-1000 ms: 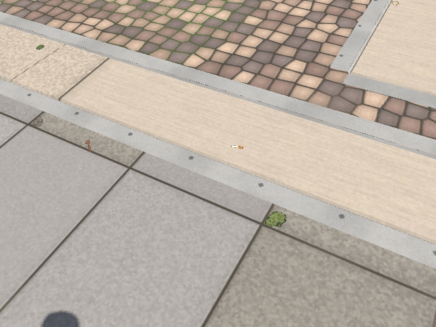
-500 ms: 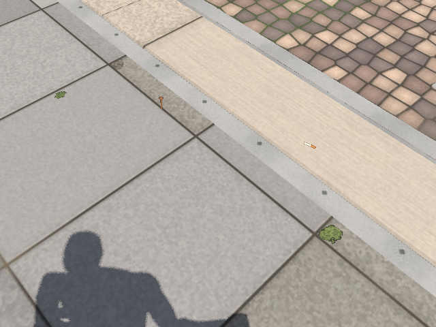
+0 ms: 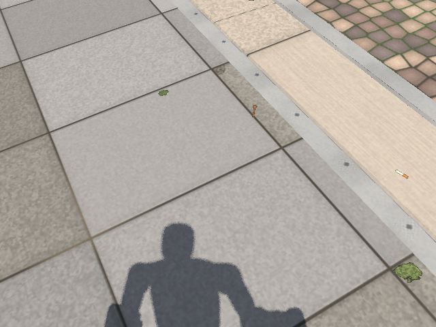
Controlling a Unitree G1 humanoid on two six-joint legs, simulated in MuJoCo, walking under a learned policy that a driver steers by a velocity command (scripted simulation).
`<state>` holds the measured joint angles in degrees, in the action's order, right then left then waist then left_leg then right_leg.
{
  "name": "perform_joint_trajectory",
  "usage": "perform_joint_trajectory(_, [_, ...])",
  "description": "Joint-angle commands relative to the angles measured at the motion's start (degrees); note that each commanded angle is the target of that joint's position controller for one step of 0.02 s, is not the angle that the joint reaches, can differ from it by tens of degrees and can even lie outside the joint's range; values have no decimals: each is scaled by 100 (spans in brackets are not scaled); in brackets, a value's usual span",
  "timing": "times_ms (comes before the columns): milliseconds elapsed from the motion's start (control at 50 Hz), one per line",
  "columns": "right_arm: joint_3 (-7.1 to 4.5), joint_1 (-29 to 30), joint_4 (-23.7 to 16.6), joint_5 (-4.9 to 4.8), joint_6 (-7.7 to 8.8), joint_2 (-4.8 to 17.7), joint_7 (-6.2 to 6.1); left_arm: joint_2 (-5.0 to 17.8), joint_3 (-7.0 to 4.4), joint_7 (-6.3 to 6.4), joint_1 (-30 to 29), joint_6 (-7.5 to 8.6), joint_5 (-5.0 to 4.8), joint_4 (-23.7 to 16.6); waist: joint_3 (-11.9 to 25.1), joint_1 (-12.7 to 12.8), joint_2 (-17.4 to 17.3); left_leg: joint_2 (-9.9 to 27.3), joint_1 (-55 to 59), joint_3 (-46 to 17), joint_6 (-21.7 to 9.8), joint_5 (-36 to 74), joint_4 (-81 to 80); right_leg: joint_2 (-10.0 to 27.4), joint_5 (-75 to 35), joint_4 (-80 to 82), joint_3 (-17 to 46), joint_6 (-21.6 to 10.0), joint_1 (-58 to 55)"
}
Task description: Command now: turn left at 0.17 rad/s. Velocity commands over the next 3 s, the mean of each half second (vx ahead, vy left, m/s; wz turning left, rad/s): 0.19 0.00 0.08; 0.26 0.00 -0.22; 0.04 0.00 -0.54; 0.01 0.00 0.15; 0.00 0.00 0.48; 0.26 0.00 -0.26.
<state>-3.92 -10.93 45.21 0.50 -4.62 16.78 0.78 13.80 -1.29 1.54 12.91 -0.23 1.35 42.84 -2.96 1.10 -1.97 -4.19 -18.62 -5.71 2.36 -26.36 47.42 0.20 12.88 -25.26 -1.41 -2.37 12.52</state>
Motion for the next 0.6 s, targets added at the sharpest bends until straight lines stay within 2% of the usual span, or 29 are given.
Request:
perform_joint_trajectory(20, [29,50,-279,-70,58,260,-64,1006,-263,-44,191,3,21,-101,525,95,1364,-38,207,527,-93,-78,-1169,1174,-2864,308,1059,-948,-822])
perform_joint_trajectory(60, [86,-248,-99,-63,131,175,-112,1010,-267,-63,129,-51,-37,5,499,-158,1174,21,933,644,-238,1128,-2716,1072,-2983,27,968,-727,-582])
perform_joint_trajectory(80, [94,-269,-50,-2,203,272,-148,945,-254,-63,205,-40,-44,53,544,-167,969,256,1518,308,-328,1921,-3284,1029,-2583,-49,968,-455,-214])
perform_joint_trajectory(100, [75,-284,-68,113,297,583,-192,723,-196,-93,303,-2,-58,-16,781,-55,294,1075,2146,-601,-482,2208,-3402,802,-1636,-369,746,-149,301])
perform_joint_trajectory(120, [67,161,-90,73,345,814,-203,342,-75,-89,311,5,-126,-69,487,216,-636,1773,1426,-1182,-914,3499,-3106,188,95,-15,268,77,350])
perform_joint_trajectory(140, [149,140,3,28,377,467,-178,449,-71,-51,225,-47,-37,95,565,51,-574,1708,1150,-1045,-1105,2552,-3028,213,572,125,183,91,-215])
perform_joint_trajectory(160, [121,40,80,24,372,516,-165,603,-127,-67,51,-49,18,122,377,-59,-684,1408,1212,-1024,-1072,1009,-3135,-14,688,-142,14,56,36])
perform_joint_trajectory(180, [58,-149,171,70,339,678,-175,711,-174,-110,-142,-42,70,126,65,-256,-802,1359,1217,-1205,-1129,-260,-3385,-166,865,-501,-165,37,464])
perform_joint_trajectory(200, [34,-371,258,89,327,760,-196,760,-210,-164,-320,-46,97,63,-272,-381,-990,1482,1184,-1502,-1250,-1015,-3681,-215,1036,-801,-247,3,934])
perform_joint_trajectory(220, [16,-558,343,100,340,789,-199,749,-216,-206,-415,-29,92,11,-502,-473,-1114,1637,1243,-1760,-1394,-1203,-3891,-153,1217,-1140,-165,-28,1342])
perform_joint_trajectory(240, [7,-722,420,120,374,762,-193,740,-224,-233,-470,6,67,-8,-587,-538,-1042,1790,1471,-1959,-1544,-1100,-4022,-68,1404,-1552,-34,-49,1766])
perform_joint_trajectory(260, [6,-793,474,112,424,718,-192,731,-233,-256,-455,51,56,-6,-584,-511,-822,1876,1707,-2012,-1653,-866,-4062,25,1431,-1825,65,-56,2060])
perform_joint_trajectory(280, [2,-772,502,85,482,684,-189,713,-240,-277,-424,102,51,12,-518,-448,-641,1872,1865,-1925,-1688,-611,-4064,91,1363,-1913,99,-49,2165])
perform_joint_trajectory(320, [-16,-668,539,67,595,660,-173,631,-227,-314,-464,180,40,32,-377,-377,-533,1716,1883,-1554,-1650,-65,-4021,115,1139,-1718,33,-18,1958])
perform_joint_trajectory(380, [-57,-570,607,51,695,699,-130,552,-217,-341,-475,204,7,34,-272,-286,-567,1557,1366,-1120,-1556,389,-3913,46,817,-1066,-127,-37,1107])
perform_joint_trajectory(400, [-73,-475,611,31,706,728,-111,530,-220,-333,-326,207,-8,82,-261,-167,-533,1509,990,-976,-1482,466,-3816,-7,571,-720,-215,-71,567])
perform_joint_trajectory(420, [-86,-339,605,-10,705,756,-96,483,-226,-313,20,218,-8,214,-231,59,-404,1417,467,-797,-1375,463,-3583,-101,102,-254,-356,-99,-231])
perform_joint_trajectory(440, [-74,-332,617,-3,711,692,-94,560,-272,-274,504,241,7,423,-126,264,-159,1248,-107,-656,-1258,460,-3159,-248,53,-52,-364,-89,-1127])
perform_joint_trajectory(460, [-7,-295,589,51,750,495,-90,778,-348,-204,1167,294,22,634,103,557,265,970,-757,-357,-1093,508,-2335,41,457,180,104,-152,-2097])
perform_joint_trajectory(480, [162,-130,336,-2,793,-50,-44,1455,-491,-137,1819,353,91,689,451,849,1728,221,-1611,481,-766,30,-350,1574,2493,1335,2385,-559,-2652])
perform_joint_trajectory(500, [58,-42,283,87,781,337,-56,1630,-528,-165,1967,333,55,811,172,719,1620,-18,-2137,370,-802,-554,814,2276,3518,1991,4026,-1014,-2050])
perform_joint_trajectory(520, [6,-131,340,139,766,511,-24,1309,-436,-187,1355,315,22,684,-317,292,922,391,-2232,71,-913,-132,1348,2166,3520,1926,3645,-1072,-1491])
perform_joint_trajectory(540, [18,-250,455,123,781,469,59,991,-353,-218,843,347,-9,539,-481,44,636,611,-2109,91,-918,423,1364,1853,2881,1906,3068,-962,-1141])
perform_joint_trajectory(560, [29,-341,531,112,793,400,108,839,-302,-222,624,390,-17,485,-411,-85,590,752,-1940,190,-862,797,1242,1578,2143,1963,2517,-824,-1050])
perform_joint_trajectory(600, [66,-350,639,199,752,304,158,702,-240,-205,712,491,-19,587,-215,-101,641,835,-1763,415,-697,1319,1221,1225,574,1948,1700,-726,-1118])
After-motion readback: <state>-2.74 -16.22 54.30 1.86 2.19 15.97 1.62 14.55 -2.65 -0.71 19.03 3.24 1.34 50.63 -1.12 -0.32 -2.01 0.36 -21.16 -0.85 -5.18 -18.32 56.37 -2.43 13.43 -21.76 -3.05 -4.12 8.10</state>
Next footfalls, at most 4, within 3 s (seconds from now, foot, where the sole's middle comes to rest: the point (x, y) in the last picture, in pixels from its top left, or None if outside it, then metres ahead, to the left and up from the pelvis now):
0.10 left None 0.01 0.12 -0.78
0.46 right None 0.12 -0.11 -0.78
0.90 left None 0.39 0.05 -0.78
1.34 right None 0.27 -0.13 -0.78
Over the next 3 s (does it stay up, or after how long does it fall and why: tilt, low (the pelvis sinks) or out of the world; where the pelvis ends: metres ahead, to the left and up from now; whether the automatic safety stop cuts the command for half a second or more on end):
stays up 0.33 -0.06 -0.01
